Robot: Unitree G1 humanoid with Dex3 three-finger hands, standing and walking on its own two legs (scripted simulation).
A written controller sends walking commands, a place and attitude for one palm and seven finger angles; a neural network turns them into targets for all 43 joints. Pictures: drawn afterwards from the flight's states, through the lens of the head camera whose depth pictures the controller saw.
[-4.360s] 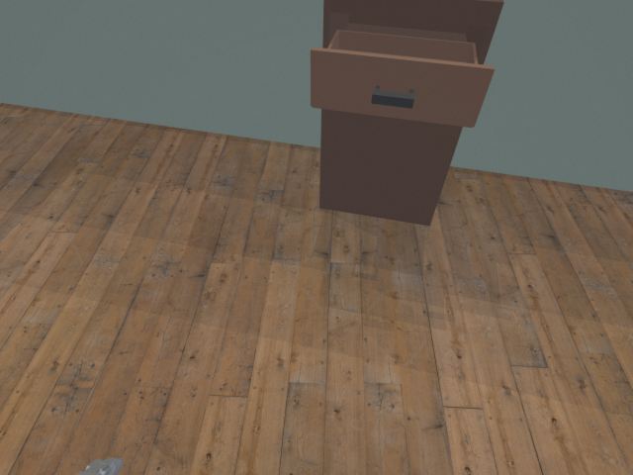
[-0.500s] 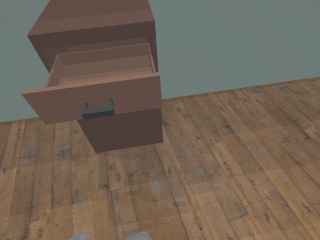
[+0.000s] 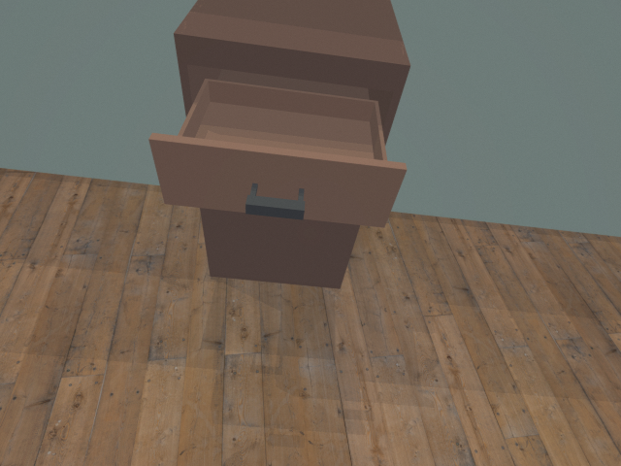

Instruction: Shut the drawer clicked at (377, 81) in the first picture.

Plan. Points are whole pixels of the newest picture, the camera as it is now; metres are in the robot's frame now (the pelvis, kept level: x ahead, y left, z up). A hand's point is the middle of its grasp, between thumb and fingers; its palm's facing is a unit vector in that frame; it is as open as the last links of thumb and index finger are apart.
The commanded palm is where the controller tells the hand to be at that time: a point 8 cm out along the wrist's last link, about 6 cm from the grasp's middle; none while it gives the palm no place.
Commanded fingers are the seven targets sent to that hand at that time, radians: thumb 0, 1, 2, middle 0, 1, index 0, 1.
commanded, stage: take the last steps up to it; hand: left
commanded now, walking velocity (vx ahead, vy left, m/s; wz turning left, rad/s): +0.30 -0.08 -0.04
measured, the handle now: (276, 199) +0.57 +0.12 -0.02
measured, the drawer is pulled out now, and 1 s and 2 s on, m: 0.28 0.28 0.28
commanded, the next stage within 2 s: come to a stop and stand still in 0.66 s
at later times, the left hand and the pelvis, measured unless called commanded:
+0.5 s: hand (257, 371) +0.30 +0.10 -0.18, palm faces -0.12 -0.98 -0.16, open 7.4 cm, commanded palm none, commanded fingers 0.00 0.90 0.90 -0.20 -0.30 -0.20 -0.30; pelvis +0.14 -0.05 -0.02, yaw -2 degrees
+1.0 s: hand (252, 420) +0.22 +0.10 -0.19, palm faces +0.09 -0.98 -0.16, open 7.3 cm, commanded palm none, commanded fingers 0.00 0.90 0.90 -0.20 -0.30 -0.20 -0.30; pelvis +0.26 -0.07 -0.01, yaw -1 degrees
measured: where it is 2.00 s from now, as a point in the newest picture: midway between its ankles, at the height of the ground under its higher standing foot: outside the picture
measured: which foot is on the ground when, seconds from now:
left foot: down 0.00-0.50, up 0.52-0.88, down 0.90-1.00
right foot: up 0.00-0.50, down 0.52-1.00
